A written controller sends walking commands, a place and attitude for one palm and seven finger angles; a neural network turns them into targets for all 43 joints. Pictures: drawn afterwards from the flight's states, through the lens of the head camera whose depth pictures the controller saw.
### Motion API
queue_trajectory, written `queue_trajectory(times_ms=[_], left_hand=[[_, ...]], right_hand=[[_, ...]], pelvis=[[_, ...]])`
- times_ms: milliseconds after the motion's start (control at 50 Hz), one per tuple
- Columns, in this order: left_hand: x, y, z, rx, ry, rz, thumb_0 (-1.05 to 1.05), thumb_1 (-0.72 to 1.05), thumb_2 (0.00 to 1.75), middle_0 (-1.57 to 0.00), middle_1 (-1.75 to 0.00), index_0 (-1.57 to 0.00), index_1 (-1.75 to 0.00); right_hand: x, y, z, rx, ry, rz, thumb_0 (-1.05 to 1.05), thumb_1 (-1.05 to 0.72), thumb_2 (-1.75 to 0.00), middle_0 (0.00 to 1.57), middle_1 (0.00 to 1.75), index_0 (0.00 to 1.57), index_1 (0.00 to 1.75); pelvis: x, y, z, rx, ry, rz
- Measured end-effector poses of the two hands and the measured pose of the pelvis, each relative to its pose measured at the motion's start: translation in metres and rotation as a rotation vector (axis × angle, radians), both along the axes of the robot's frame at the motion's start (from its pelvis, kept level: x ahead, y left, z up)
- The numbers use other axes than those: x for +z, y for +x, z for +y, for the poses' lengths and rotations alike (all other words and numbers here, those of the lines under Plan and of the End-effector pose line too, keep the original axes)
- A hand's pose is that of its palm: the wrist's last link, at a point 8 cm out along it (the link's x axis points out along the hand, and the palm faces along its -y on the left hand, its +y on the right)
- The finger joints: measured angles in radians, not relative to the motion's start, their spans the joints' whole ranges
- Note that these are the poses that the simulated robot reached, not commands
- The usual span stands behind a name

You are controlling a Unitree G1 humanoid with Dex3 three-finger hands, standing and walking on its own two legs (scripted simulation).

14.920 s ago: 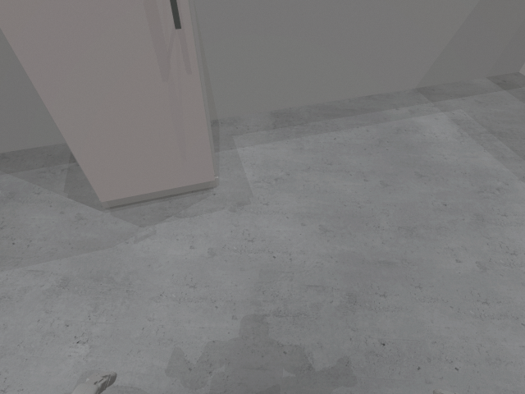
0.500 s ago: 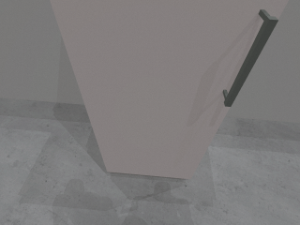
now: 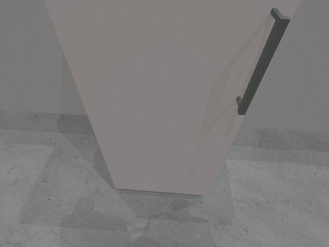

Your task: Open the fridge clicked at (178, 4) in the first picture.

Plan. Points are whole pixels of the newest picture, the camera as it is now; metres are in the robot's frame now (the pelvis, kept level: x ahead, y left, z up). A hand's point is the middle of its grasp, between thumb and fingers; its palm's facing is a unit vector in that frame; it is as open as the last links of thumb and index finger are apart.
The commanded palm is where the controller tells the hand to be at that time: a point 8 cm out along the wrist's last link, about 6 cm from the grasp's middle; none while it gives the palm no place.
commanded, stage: look again from close up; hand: right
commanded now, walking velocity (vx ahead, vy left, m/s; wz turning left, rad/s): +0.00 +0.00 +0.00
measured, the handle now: (256, 69) +0.49 -0.19 +0.20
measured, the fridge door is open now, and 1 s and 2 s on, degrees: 0 0 0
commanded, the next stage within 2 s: raise the hand to about handle height in 0.24 s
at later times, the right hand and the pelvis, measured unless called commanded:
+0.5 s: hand (267, 231) +0.18 -0.22 -0.02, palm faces +0.30 +0.94 -0.14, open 7.5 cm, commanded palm +0.10 -0.26 -0.04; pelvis -0.01 -0.01 -0.01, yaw -2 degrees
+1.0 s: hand (284, 225) +0.18 -0.22 +0.05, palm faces -0.03 +0.99 -0.11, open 10.1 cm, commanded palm +0.13 -0.29 +0.05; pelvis -0.03 -0.01 -0.05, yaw -4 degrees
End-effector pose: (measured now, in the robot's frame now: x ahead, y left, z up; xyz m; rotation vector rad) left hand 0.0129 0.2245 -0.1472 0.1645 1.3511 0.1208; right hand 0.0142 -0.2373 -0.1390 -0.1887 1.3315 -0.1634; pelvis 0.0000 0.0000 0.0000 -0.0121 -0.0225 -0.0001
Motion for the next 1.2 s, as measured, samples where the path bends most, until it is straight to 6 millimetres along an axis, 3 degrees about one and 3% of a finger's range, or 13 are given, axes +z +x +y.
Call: queue_trajectory(times_ms=[360,380,500,560,620,680,740,780,860,940,1060,1120,1200], left_hand=[[0.003,0.002,0.008,-0.005,0.027,0.001,0.0,0.9,0.9,-0.2,-0.3,-0.2,-0.3],[0.005,0.006,0.009,0.003,0.032,-0.035,0.0,0.9,0.9,-0.2,-0.3,-0.2,-0.3],[0.028,0.066,0.012,-0.015,0.079,-0.451,0.01,0.9,0.9,-0.2,-0.3,-0.2,-0.3],[0.043,0.104,0.013,-0.024,0.073,-0.64,0.01,0.9,0.9,-0.2,-0.3,-0.2,-0.3],[0.059,0.135,0.014,-0.055,0.066,-0.779,0.01,0.9,0.9,-0.2,-0.3,-0.2,-0.3],[0.073,0.157,0.014,-0.108,0.08,-0.866,0.01,0.9,0.9,-0.2,-0.3,-0.2,-0.3],[0.081,0.173,0.013,-0.168,0.111,-0.899,0.01,0.9,0.9,-0.2,-0.3,-0.2,-0.3],[0.081,0.179,0.008,-0.206,0.122,-0.901,0.01,0.9,0.9,-0.2,-0.3,-0.2,-0.3],[0.069,0.179,-0.009,-0.273,0.106,-0.862,0.01,0.9,0.9,-0.2,-0.3,-0.2,-0.3],[0.051,0.165,-0.03,-0.266,0.045,-0.815,0.01,0.9,0.9,-0.2,-0.3,-0.2,-0.3],[0.043,0.129,-0.043,-0.125,-0.014,-0.753,0.01,0.9,0.9,-0.2,-0.3,-0.2,-0.3],[0.046,0.115,-0.039,-0.082,-0.001,-0.737,0.01,0.9,0.9,-0.2,-0.3,-0.2,-0.3],[0.05,0.108,-0.029,-0.103,0.03,-0.718,0.01,0.9,0.9,-0.2,-0.3,-0.2,-0.3]], right_hand=[[0.003,0.011,-0.013,0.018,-0.023,-0.023,0.0,-0.9,-0.89,0.2,0.3,0.2,0.3],[0.008,0.02,-0.015,-0.041,-0.015,-0.083,0.0,-0.9,-0.89,0.2,0.3,0.2,0.3],[0.133,0.134,-0.027,-0.094,-0.066,-0.947,0.02,-0.86,-0.88,0.2,0.33,0.2,0.33],[0.177,0.163,-0.022,-0.002,-0.013,-1.266,0.01,-0.82,-0.86,0.2,0.36,0.2,0.35],[0.177,0.159,-0.013,0.125,0.093,-1.393,0.0,-0.77,-0.83,0.2,0.39,0.2,0.39],[0.143,0.133,-0.01,0.188,0.19,-1.288,0.0,-0.7,-0.81,0.21,0.44,0.21,0.43],[0.114,0.098,-0.021,0.098,0.205,-1.158,0.0,-0.63,-0.78,0.22,0.48,0.22,0.47],[0.112,0.081,-0.033,0.017,0.146,-1.151,0.01,-0.58,-0.76,0.23,0.51,0.23,0.5],[0.148,0.078,-0.05,-0.009,0.004,-1.344,0.01,-0.49,-0.72,0.23,0.57,0.23,0.56],[0.189,0.11,-0.043,0.148,0.031,-1.516,0.01,-0.4,-0.68,0.23,0.63,0.23,0.62],[0.191,0.161,-0.045,0.286,0.176,-1.275,0.0,-0.26,-0.62,0.24,0.72,0.24,0.71],[0.197,0.163,-0.062,0.19,0.159,-1.235,0.0,-0.19,-0.59,0.25,0.76,0.25,0.76],[0.225,0.152,-0.084,0.098,0.052,-1.36,0.0,-0.1,-0.55,0.26,0.82,0.26,0.82]], pelvis=[[0.0,-0.003,-0.005,-0.001,0.006,0.005],[0.0,-0.003,-0.006,-0.001,0.007,0.006],[-0.006,-0.009,-0.009,-0.031,0.003,0.009],[-0.015,-0.015,-0.009,-0.023,-0.001,0.054],[-0.027,-0.021,-0.007,-0.01,-0.005,0.088],[-0.037,-0.026,-0.005,-0.01,-0.005,0.108],[-0.044,-0.028,-0.005,-0.023,0.004,0.122],[-0.047,-0.029,-0.005,-0.037,0.017,0.123],[-0.051,-0.031,-0.007,-0.067,0.044,0.117],[-0.051,-0.034,-0.011,-0.082,0.061,0.1],[-0.038,-0.032,-0.017,-0.044,0.042,0.09],[-0.031,-0.027,-0.019,-0.027,0.034,0.084],[-0.027,-0.022,-0.022,-0.028,0.035,0.076]])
